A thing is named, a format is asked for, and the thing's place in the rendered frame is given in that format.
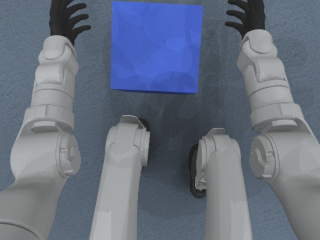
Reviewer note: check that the robot left upper arm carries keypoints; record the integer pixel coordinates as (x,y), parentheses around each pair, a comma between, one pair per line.
(41,163)

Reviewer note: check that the right robot thigh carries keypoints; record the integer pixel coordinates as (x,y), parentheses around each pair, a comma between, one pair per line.
(227,212)

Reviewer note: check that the robot right upper arm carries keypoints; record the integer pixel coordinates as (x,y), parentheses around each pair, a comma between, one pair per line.
(290,163)

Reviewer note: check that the carton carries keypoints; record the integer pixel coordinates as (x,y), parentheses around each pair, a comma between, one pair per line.
(155,47)

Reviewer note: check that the right robot forearm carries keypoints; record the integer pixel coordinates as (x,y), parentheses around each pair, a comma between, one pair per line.
(272,106)

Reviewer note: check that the left robot forearm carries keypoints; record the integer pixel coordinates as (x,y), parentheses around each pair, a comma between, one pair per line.
(51,108)

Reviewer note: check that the left robot hand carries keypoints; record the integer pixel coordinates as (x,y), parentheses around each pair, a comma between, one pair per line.
(60,22)

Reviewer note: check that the right robot hand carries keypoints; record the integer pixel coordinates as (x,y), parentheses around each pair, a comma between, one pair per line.
(252,19)

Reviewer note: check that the left robot shin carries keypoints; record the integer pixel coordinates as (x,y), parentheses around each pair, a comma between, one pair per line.
(113,130)

